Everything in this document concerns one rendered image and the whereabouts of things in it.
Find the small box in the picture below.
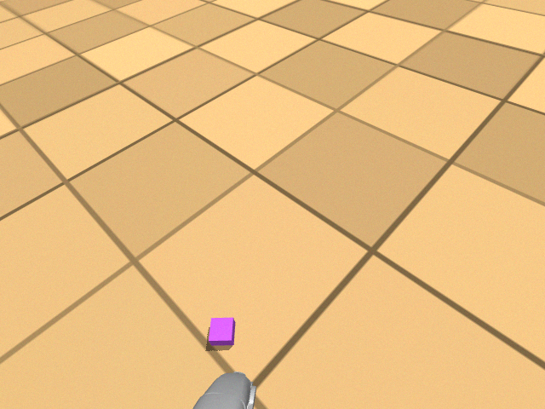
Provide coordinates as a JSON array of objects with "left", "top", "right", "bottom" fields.
[{"left": 209, "top": 318, "right": 235, "bottom": 346}]

